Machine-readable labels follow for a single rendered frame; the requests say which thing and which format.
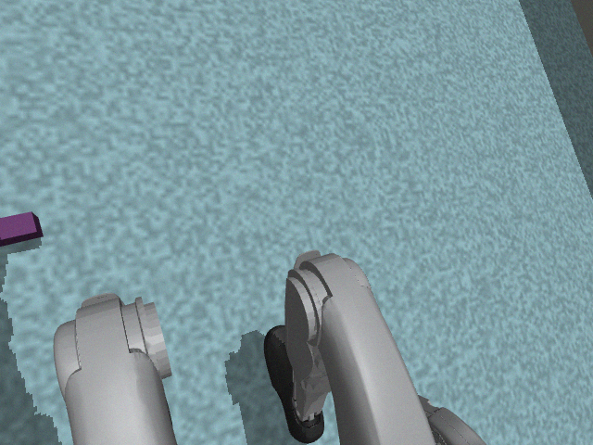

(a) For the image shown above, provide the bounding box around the small box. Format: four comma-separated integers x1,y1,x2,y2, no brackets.
0,212,44,247

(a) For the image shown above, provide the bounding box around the right robot hand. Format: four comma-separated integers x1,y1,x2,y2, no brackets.
418,395,486,445

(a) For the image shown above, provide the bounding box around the right robot foot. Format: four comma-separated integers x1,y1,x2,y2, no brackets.
264,325,324,443

